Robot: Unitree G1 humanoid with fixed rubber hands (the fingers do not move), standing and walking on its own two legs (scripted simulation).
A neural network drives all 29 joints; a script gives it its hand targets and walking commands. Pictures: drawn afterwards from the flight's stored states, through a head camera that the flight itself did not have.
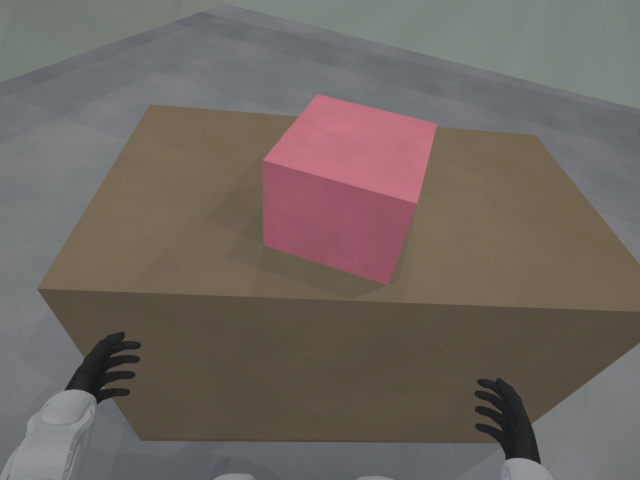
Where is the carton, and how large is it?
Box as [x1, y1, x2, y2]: [263, 94, 436, 284]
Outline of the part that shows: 317,94 263,159 263,244 387,284 417,203 436,123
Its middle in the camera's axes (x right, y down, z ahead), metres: +0.06 -0.11 +0.72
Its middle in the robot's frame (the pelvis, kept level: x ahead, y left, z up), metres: +0.59 -0.05 +0.05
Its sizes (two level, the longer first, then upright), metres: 0.257 0.238 0.185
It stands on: a pedestal, 0.71 m high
